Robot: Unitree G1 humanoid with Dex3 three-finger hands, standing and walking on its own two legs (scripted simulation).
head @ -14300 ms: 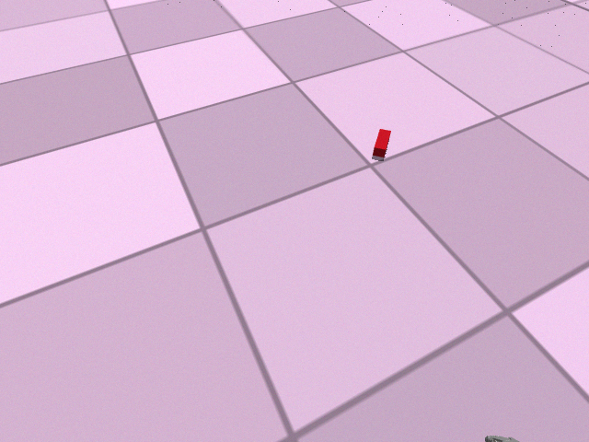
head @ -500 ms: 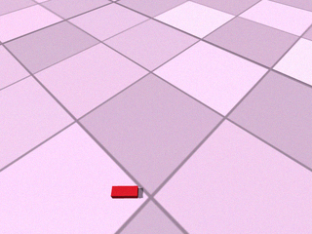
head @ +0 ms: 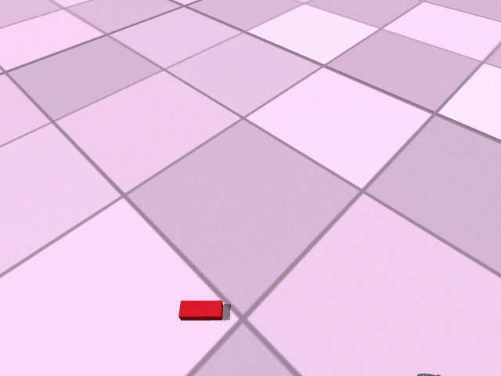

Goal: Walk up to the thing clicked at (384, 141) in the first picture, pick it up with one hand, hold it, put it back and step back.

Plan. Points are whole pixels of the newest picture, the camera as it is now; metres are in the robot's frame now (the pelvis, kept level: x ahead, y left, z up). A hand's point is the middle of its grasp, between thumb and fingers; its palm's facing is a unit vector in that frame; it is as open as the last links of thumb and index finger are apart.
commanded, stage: stand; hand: left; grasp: from above
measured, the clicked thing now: (201, 310) +0.43 +0.23 -0.76
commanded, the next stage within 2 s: rise first in 0.30 s
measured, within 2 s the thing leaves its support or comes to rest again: neither
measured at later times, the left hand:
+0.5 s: hand out of the picture +0.09 +0.25 -0.16, palm faces +0.05 -0.94 -0.33, open 7.6 cm
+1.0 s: hand out of the picture +0.13 +0.26 -0.22, palm faces -0.10 -0.91 -0.41, open 13.8 cm
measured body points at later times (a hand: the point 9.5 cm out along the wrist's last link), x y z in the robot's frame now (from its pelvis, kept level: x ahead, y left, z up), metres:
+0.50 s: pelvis -0.01 +0.00 -0.01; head +0.02 +0.00 +0.44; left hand +0.09 +0.30 -0.14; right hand +0.08 -0.29 -0.13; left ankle +0.00 +0.13 -0.75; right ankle -0.01 -0.14 -0.75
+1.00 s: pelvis -0.01 +0.01 -0.07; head +0.08 +0.02 +0.37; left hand +0.13 +0.31 -0.19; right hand +0.14 -0.25 -0.17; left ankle +0.00 +0.13 -0.75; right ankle -0.01 -0.14 -0.75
